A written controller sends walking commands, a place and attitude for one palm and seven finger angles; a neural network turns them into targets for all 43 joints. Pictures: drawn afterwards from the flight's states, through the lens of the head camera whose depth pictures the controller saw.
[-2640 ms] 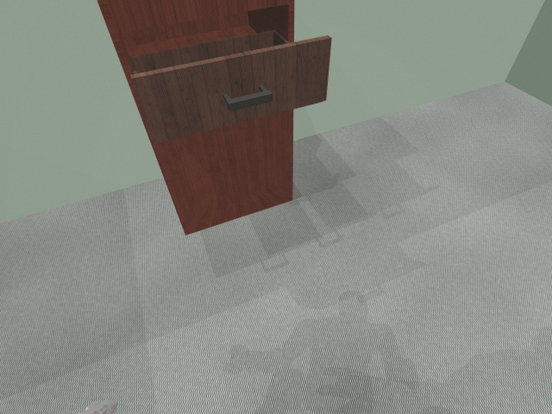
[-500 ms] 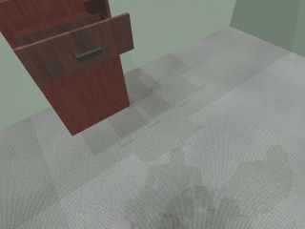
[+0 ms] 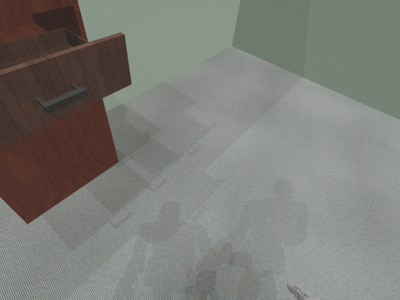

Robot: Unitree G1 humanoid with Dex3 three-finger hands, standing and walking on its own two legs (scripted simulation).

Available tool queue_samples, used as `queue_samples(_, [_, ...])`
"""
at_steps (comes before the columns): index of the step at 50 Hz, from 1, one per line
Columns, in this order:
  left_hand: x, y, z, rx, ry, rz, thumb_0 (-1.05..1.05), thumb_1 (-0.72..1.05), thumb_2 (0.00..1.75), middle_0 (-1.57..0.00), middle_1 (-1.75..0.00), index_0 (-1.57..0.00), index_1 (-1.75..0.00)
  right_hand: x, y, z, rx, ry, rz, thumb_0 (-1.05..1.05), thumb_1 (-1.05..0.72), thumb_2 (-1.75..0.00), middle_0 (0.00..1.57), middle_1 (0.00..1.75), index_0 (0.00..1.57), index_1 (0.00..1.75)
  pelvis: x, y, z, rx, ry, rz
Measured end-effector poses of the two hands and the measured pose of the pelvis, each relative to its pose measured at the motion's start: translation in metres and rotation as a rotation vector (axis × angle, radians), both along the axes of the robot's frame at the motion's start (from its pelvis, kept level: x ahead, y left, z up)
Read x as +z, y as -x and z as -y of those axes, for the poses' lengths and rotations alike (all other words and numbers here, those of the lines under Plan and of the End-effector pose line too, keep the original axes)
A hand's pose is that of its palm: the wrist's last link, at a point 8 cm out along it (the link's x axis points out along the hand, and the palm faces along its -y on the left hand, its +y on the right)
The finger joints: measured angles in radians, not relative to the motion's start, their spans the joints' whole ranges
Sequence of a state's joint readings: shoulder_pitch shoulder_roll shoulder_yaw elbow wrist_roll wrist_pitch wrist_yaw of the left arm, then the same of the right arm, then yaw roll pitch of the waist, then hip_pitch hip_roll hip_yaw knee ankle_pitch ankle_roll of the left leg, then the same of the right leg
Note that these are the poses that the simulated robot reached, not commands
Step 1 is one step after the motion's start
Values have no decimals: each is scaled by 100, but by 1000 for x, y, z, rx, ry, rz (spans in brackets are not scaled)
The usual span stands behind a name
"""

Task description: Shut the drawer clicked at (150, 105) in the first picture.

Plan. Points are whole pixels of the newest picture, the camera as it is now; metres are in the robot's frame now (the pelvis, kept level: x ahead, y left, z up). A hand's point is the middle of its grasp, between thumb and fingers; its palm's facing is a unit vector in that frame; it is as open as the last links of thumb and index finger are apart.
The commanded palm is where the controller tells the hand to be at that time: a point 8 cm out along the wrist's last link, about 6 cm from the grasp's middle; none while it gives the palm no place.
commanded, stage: walk to a spot facing it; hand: left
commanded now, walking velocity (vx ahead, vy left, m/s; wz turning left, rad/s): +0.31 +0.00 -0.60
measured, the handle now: (61, 96) +0.56 +0.46 +0.05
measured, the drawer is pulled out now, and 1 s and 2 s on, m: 0.29 0.29 0.29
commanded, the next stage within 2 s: none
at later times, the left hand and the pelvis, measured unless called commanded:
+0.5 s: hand (147, 235) +0.30 +0.17 -0.18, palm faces -0.31 -0.95 -0.09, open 7.4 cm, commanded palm none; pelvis +0.17 +0.04 +0.00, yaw -19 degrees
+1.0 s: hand (153, 174) +0.50 +0.20 -0.17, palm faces -0.47 -0.85 -0.23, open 7.4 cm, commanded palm none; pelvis +0.40 +0.02 -0.01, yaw -37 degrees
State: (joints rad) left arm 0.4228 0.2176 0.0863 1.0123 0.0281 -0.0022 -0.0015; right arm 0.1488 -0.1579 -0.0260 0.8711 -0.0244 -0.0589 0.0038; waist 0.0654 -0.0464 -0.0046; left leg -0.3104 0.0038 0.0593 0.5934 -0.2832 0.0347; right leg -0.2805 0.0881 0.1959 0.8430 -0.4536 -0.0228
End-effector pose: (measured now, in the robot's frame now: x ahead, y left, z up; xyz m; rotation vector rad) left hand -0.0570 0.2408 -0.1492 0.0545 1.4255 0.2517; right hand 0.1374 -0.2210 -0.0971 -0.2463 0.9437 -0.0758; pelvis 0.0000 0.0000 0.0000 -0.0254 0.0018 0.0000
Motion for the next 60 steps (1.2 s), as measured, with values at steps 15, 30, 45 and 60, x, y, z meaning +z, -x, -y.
queue_samples(15, [11,-243,-50,-295,21,175,0,91,90,-20,-30,-19,-30,-5,146,-49,-426,26,-441,0,-93,-89,20,29,20,30,12,-93,-52,-204,19,8])
queue_samples(30, [-7,-416,41,-498,93,250,-1,92,90,-20,-30,-20,-30,-28,121,-116,-680,-212,-675,0,-91,-89,20,30,20,30,-11,-210,-19,-393,-45,13])
queue_samples(45, [29,-521,7,-649,-45,84,0,91,90,-20,-30,-20,-30,-16,-177,33,-633,-43,-74,2,-95,-89,19,29,20,30,8,-343,-19,-575,-46,-13])
queue_samples(60, [14,-717,61,-852,6,139,0,91,90,-20,-30,-19,-30,-11,-239,-4,-840,-62,-101,-1,-93,-89,20,30,21,30,7,-453,-12,-786,-1,15])
